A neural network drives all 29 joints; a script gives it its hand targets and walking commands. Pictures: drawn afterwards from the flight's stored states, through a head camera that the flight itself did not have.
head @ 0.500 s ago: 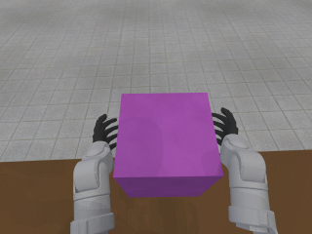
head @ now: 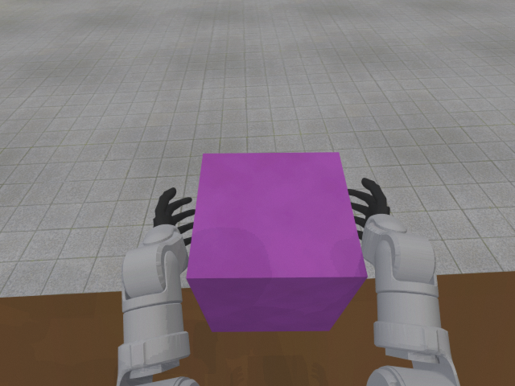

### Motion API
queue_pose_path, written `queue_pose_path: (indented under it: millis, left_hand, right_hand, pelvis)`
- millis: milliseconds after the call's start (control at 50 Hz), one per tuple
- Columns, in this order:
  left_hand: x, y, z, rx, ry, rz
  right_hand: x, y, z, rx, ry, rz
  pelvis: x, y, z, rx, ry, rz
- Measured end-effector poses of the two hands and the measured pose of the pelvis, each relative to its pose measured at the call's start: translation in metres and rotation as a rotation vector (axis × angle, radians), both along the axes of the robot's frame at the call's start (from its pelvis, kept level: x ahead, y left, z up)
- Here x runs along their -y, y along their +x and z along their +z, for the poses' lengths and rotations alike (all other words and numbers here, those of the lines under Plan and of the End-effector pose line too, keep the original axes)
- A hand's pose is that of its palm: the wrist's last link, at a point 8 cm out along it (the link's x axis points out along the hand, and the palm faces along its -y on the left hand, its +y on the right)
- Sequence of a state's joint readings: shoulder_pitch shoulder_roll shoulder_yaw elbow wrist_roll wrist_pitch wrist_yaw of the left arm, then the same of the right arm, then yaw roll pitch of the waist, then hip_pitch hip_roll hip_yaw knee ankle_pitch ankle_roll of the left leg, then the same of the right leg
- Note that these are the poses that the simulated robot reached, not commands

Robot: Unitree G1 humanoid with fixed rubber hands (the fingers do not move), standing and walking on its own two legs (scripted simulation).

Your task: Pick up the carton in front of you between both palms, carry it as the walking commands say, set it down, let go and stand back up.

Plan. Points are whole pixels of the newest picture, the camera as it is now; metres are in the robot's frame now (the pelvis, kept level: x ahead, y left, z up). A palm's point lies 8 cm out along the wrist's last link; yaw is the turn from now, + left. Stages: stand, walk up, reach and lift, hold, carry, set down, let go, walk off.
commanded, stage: carry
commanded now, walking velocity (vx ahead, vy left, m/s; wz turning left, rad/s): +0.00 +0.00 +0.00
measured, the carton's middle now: (270, 248) +0.33 +0.00 +0.04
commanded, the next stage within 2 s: none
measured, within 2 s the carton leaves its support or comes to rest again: neither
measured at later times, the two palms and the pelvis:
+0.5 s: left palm (162, 246) +0.29 +0.15 +0.11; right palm (380, 233) +0.29 -0.16 +0.11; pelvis -0.02 +0.00 +0.01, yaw +0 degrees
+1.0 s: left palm (177, 211) +0.37 +0.15 +0.10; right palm (366, 199) +0.38 -0.16 +0.10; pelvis +0.05 -0.01 -0.01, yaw +1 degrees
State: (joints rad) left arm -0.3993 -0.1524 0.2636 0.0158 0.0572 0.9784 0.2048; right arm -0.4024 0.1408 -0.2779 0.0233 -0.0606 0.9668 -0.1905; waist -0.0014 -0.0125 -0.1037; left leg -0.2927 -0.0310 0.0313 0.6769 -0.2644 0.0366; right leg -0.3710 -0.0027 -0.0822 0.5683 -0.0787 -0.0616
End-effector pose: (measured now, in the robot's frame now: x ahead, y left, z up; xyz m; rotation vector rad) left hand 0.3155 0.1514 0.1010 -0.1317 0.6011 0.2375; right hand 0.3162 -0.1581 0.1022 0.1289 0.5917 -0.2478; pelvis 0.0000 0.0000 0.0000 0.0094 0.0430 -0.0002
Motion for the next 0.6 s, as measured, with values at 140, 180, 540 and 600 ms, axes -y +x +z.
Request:
queue_pose_path:
  millis: [140,180,540,600]
  left_hand:
    - [0.002,-0.013,0.006,0.013,-0.003,-0.003]
    - [0.002,-0.016,0.008,0.013,-0.003,-0.002]
    - [-0.001,-0.026,0.011,-0.004,0.004,0.007]
    - [-0.001,-0.025,0.011,-0.003,0.001,0.006]
  right_hand:
    - [0.002,-0.012,0.007,0.013,0.003,0.002]
    - [0.001,-0.016,0.008,0.013,0.004,0.005]
    - [-0.002,-0.021,0.009,-0.006,0.005,0.016]
    - [-0.002,-0.02,0.009,-0.005,0.008,0.015]
  pelvis:
    - [0.001,-0.012,0.003,0.005,0.003,0.002]
    - [0.001,-0.014,0.003,0.007,0.004,0.003]
    - [0.002,-0.022,0.005,0.002,0.009,0.006]
    - [0.002,-0.022,0.005,0.001,0.008,0.006]
